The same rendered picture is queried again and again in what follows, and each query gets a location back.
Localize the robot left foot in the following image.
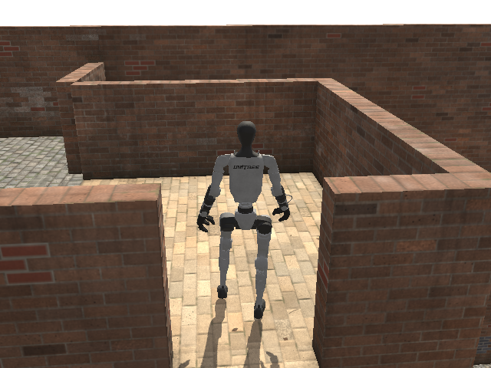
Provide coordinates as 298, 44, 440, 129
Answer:
217, 285, 228, 299

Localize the robot right upper arm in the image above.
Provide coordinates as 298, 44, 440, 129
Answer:
262, 154, 283, 196

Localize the robot left upper arm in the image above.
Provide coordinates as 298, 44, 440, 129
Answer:
209, 154, 230, 197

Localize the humanoid robot torso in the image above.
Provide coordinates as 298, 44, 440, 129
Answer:
228, 150, 264, 230

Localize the left robot forearm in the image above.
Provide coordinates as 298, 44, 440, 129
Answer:
199, 185, 216, 217

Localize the robot left hand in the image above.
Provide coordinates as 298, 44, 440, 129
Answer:
197, 214, 215, 232

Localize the right robot forearm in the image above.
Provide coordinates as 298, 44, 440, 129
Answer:
275, 185, 288, 211

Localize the robot right hand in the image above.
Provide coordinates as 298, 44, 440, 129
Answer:
272, 208, 290, 222

